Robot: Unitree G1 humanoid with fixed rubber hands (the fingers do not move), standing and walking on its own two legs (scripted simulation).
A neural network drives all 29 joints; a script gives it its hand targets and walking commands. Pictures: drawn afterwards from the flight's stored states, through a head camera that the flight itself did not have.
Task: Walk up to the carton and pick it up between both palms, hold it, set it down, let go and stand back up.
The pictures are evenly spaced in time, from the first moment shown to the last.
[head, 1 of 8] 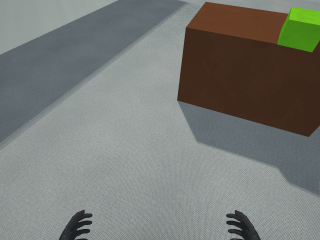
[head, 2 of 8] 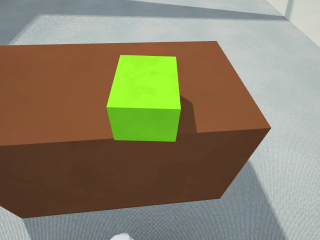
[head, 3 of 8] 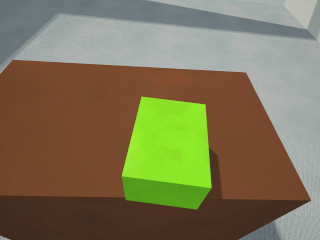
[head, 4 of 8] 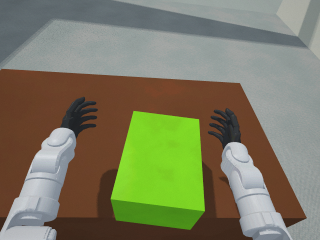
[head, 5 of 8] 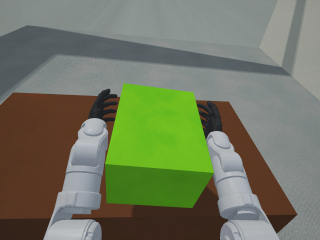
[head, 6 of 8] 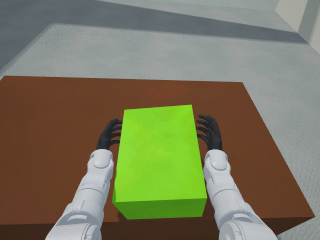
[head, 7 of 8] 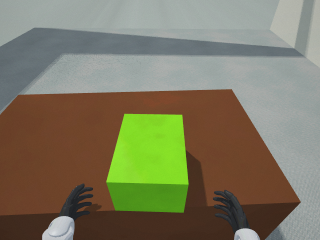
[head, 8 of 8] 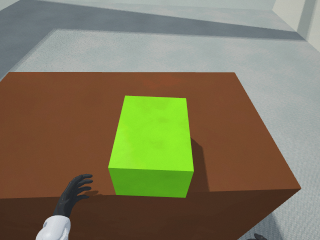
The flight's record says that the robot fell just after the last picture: no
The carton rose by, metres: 0.17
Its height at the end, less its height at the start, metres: +0.00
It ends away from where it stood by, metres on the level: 0.02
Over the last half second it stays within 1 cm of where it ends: yes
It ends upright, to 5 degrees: yes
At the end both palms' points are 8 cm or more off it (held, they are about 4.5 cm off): yes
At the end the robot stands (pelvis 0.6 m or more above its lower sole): yes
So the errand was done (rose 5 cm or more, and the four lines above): yes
